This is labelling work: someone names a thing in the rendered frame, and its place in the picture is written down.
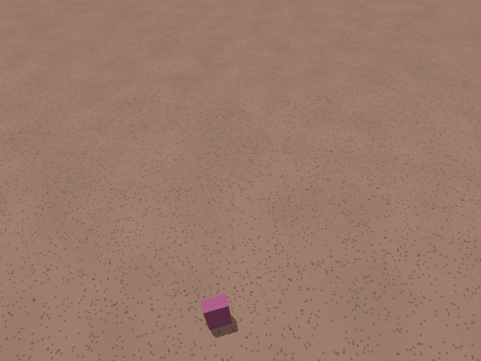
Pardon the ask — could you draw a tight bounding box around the carton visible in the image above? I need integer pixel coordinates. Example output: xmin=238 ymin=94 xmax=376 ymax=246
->
xmin=201 ymin=294 xmax=231 ymax=330

